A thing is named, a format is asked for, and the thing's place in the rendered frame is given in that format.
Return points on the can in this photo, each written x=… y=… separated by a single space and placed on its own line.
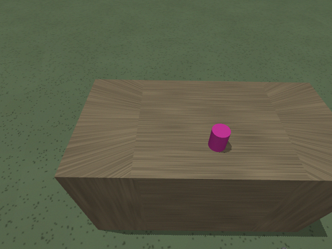
x=219 y=137

